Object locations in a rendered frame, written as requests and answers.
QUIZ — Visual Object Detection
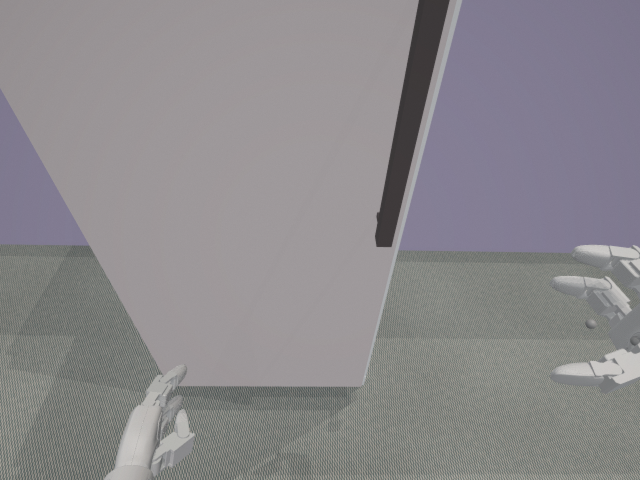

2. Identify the left robot hand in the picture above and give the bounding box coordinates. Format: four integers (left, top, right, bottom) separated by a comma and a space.
114, 364, 195, 477

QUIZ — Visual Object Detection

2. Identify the right robot hand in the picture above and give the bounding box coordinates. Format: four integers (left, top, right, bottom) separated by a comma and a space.
549, 245, 640, 394

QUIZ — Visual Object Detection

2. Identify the handle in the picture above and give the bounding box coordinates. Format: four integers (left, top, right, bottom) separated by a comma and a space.
375, 0, 450, 247

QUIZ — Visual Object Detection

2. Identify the fridge door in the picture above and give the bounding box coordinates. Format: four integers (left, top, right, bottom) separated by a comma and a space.
0, 0, 457, 387

